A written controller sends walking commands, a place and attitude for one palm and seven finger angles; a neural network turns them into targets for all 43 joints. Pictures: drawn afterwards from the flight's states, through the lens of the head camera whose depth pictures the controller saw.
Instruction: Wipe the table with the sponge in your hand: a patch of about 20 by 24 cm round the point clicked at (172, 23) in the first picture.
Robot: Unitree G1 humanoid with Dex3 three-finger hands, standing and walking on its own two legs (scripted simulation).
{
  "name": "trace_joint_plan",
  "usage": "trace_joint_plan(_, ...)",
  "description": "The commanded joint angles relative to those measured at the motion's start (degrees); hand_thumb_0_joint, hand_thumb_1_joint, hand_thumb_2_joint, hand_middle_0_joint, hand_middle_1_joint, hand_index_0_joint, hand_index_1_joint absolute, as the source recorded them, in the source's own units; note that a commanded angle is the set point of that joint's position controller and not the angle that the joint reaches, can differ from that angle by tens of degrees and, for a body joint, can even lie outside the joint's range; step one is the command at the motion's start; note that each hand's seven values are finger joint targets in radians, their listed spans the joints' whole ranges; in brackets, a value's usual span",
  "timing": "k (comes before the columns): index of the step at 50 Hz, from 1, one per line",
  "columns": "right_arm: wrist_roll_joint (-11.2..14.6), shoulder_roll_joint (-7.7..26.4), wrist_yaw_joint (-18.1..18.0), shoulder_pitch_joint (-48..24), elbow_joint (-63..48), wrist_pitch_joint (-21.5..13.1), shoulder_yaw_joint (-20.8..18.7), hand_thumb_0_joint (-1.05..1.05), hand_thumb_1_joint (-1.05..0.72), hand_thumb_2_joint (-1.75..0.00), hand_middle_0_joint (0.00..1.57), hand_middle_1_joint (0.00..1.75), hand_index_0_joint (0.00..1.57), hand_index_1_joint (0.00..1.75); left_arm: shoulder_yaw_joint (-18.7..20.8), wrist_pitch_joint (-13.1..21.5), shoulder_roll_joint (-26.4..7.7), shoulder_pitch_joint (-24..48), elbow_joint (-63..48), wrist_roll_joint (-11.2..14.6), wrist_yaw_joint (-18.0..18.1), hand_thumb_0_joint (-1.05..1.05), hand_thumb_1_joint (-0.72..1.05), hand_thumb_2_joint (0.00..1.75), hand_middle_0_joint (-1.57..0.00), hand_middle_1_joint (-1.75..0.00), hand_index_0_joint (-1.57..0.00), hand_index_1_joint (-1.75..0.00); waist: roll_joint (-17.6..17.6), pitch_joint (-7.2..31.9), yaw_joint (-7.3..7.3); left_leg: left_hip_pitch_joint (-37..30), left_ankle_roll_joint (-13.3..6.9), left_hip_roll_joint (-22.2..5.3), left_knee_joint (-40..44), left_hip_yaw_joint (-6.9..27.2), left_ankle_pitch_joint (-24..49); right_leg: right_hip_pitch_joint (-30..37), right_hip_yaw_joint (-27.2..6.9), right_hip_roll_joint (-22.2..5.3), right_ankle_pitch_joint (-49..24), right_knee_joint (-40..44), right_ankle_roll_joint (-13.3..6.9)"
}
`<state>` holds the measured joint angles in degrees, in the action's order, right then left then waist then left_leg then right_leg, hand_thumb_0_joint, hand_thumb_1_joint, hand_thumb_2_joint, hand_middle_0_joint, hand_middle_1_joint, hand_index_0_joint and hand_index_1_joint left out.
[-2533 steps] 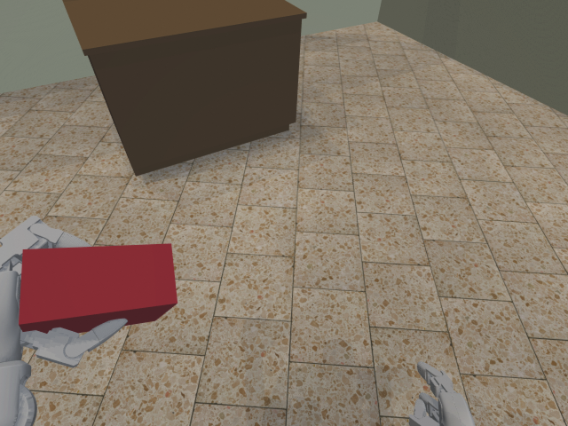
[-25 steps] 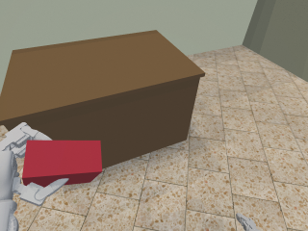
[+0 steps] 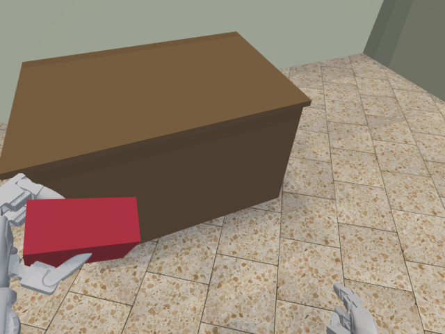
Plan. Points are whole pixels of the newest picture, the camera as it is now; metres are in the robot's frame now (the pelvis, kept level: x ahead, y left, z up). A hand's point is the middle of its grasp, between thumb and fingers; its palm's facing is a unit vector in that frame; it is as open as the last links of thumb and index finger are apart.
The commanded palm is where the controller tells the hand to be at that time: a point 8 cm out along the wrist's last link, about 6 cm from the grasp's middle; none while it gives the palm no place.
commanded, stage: stop stepping back and stand still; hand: left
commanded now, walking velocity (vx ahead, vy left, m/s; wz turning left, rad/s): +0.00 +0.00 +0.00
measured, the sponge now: (99, 232) +0.23 +0.20 +0.13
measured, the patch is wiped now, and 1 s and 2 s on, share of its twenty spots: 1.00 1.00 1.00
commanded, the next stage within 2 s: stand and wait in 0.24 s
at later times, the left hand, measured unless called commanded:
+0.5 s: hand (43, 230) +0.21 +0.26 +0.16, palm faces +0.41 -0.84 -0.36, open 10.0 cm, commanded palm +0.16 +0.29 +0.18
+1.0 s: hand (45, 232) +0.21 +0.26 +0.15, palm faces +0.39 -0.84 -0.37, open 10.1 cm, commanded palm +0.16 +0.30 +0.18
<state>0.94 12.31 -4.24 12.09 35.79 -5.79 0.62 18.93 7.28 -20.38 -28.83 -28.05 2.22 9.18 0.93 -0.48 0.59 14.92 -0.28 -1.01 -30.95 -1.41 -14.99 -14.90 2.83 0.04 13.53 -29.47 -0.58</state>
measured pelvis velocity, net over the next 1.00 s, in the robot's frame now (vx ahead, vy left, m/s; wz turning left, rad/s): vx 0.00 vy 0.02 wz -0.01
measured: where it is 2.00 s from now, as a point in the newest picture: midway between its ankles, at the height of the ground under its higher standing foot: outside the picture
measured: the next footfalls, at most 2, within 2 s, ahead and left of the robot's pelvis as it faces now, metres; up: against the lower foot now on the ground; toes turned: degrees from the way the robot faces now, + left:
none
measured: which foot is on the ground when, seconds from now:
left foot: down 0.00-1.00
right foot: down 0.00-1.00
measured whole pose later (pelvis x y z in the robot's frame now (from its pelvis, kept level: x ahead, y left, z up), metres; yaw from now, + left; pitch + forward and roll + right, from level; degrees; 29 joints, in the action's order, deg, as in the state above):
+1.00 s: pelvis +0.00 +0.02 +0.01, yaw -1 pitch +0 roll -1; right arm 0.5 12.2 -4.4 11.6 35.4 -4.7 0.8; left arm 17.1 6.4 -18.8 -27.8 -24.8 2.1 9.5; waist 1.4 0.3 0.0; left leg 14.2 -1.6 -0.5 -27.6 -2.4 -13.1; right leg -13.2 1.8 -0.3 9.7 -23.3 0.8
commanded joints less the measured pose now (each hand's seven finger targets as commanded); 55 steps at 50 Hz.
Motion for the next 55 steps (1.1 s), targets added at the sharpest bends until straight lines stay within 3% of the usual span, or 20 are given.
trace_joint_plan(1,-0.1,6.6,-0.2,-7.0,-8.8,-3.8,-2.7,0.00,-0.90,-0.90,0.20,0.30,0.20,0.30,4.3,3.4,-7.2,6.3,-8.5,0.5,1.0,0.00,0.10,1.30,-1.20,-1.60,-1.20,-1.60,-0.5,6.7,-0.97,-0.8,-1.5,-4.9,6.5,5.8,8.4,4.9,-6.2,-3.6,-9.9,6.5,0.5)
trace_joint_plan(4,-0.1,6.8,0.0,-7.2,-9.2,-3.6,-2.7,0.00,-0.90,-0.90,0.20,0.30,0.20,0.30,3.7,3.3,-7.1,5.9,-9.0,0.5,0.8,0.00,0.10,1.30,-1.20,-1.60,-1.20,-1.60,1.4,8.3,-0.93,-2.7,-1.2,-5.1,6.6,5.4,13.1,6.1,-5.5,-3.8,-13.3,5.9,0.3)
trace_joint_plan(13,-0.4,6.2,0.0,-8.1,-10.5,-2.1,-2.3,0.00,-0.90,-0.90,0.20,0.30,0.20,0.30,6.4,3.7,-9.6,3.5,-13.2,0.9,1.1,0.00,0.10,1.30,-1.20,-1.60,-1.20,-1.60,4.5,8.1,-0.45,-1.3,-0.6,-5.0,8.7,5.8,13.4,7.6,-4.6,-3.2,-12.4,6.3,0.2)
trace_joint_plan(20,-0.3,6.4,-0.2,-7.7,-10.4,-1.7,-2.4,0.00,-0.90,-0.90,0.20,0.30,0.20,0.30,4.2,3.1,-7.2,4.3,-9.0,1.1,0.8,0.00,0.10,1.30,-1.20,-1.60,-1.20,-1.60,2.1,7.0,-0.73,-1.3,-0.5,-4.7,8.9,5.0,9.7,6.1,-5.0,-3.1,-10.5,8.2,0.6)
trace_joint_plan(27,-0.6,7.0,-0.5,-8.4,-10.1,-2.0,-2.5,0.00,-0.90,-0.90,0.20,0.30,0.20,0.30,3.9,2.8,-8.5,8.9,-10.1,0.4,1.2,0.00,0.10,1.30,-1.20,-1.60,-1.20,-1.60,1.6,5.3,-0.67,0.1,-0.7,-3.9,9.8,5.4,1.6,4.2,-6.0,-3.3,-3.9,10.7,0.3)
trace_joint_plan(33,-0.7,6.4,-0.5,-8.3,-10.0,-2.1,-2.3,0.00,-0.90,-0.90,0.20,0.30,0.20,0.30,4.6,3.0,-8.4,7.2,-10.2,0.3,1.4,0.00,0.10,1.30,-1.20,-1.60,-1.20,-1.60,2.0,5.4,-0.52,1.1,-0.8,-3.9,10.8,5.7,-1.2,4.6,-5.7,-3.1,-1.3,11.0,0.3)
trace_joint_plan(42,-0.6,6.8,-0.4,-7.9,-10.1,-2.3,-2.6,0.00,-0.90,-0.90,0.20,0.30,0.20,0.30,4.7,3.1,-8.0,4.9,-9.7,0.3,1.3,0.00,0.10,1.30,-1.20,-1.60,-1.20,-1.60,2.8,6.6,-0.69,0.9,-0.6,-4.2,10.8,5.6,1.3,5.5,-4.9,-2.8,-4.6,9.6,0.5)
trace_joint_plan(49,-0.6,6.6,-0.5,-7.8,-9.7,-2.4,-2.6,0.00,-0.90,-0.90,0.20,0.30,0.20,0.30,4.6,3.1,-8.0,5.6,-9.1,0.5,1.3,0.00,0.10,1.30,-1.20,-1.60,-1.20,-1.60,0.5,6.6,-0.51,0.2,-0.6,-4.0,9.8,5.2,4.3,5.7,-5.1,-2.9,-6.8,9.5,0.6)
trace_joint_plan(55,-0.6,6.7,-0.5,-8.0,-9.8,-2.4,-2.5,0.00,-0.90,-0.90,0.20,0.30,0.20,0.30,4.5,3.2,-8.0,6.2,-10.7,0.5,1.4,0.00,0.10,1.30,-1.20,-1.60,-1.20,-1.60,3.3,6.6,-0.45,0.2,-0.5,-4.0,10.2,5.4,4.2,6.2,-4.9,-2.7,-7.0,9.1,0.5)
